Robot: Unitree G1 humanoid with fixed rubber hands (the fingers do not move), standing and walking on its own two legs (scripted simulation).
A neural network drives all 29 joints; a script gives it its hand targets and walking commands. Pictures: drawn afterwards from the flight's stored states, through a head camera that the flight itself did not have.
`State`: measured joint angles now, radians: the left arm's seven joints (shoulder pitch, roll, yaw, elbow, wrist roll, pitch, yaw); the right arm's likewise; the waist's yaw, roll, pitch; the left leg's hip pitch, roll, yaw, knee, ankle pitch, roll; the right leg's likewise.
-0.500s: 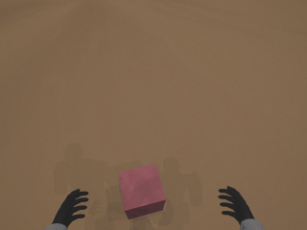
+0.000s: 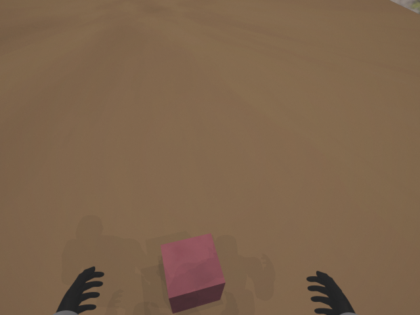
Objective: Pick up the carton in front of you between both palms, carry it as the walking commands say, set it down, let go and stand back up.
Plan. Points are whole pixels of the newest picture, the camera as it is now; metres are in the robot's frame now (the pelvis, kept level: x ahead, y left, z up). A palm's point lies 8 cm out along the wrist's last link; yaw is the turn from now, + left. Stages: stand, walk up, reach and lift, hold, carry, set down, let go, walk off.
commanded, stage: stand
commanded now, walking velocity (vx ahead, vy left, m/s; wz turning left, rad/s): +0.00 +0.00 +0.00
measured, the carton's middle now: (191, 273) +0.41 +0.04 -0.65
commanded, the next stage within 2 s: none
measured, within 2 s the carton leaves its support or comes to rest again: neither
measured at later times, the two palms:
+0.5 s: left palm out of the picture +0.15 +0.29 -0.10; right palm out of the picture +0.13 -0.28 -0.08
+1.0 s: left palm out of the picture +0.11 +0.31 -0.10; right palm out of the picture +0.10 -0.29 -0.08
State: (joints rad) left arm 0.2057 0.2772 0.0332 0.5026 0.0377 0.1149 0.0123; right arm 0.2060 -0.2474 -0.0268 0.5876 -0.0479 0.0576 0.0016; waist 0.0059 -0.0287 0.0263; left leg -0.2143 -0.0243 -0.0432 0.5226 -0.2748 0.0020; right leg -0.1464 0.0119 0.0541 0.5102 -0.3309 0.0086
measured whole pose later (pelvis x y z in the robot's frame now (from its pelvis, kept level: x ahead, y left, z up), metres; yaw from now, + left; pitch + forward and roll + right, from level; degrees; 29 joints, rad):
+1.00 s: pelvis +0.00 +0.01 +0.01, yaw -1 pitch -2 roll +0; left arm 0.17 0.37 0.01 0.92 0.03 -0.01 0.02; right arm 0.14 -0.36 -0.02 0.94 -0.03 0.00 -0.01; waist 0.00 -0.03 0.02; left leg -0.16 -0.02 -0.02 0.42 -0.23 0.02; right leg -0.08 0.00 0.07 0.38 -0.26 0.02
